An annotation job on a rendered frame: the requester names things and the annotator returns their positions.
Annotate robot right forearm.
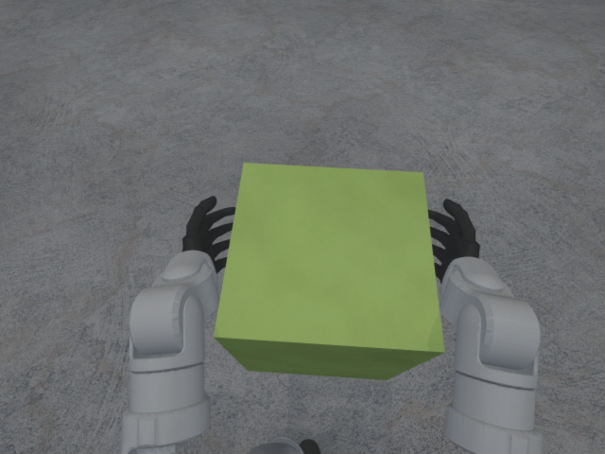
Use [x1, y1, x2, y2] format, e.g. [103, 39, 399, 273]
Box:
[440, 256, 542, 454]

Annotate robot right hand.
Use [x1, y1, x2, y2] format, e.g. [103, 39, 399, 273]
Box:
[427, 199, 480, 282]

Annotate robot left hand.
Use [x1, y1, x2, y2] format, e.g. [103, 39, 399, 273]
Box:
[182, 196, 235, 273]

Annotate robot left forearm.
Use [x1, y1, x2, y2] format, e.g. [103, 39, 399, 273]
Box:
[120, 251, 220, 454]

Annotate carton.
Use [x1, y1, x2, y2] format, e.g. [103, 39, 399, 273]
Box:
[214, 163, 445, 380]

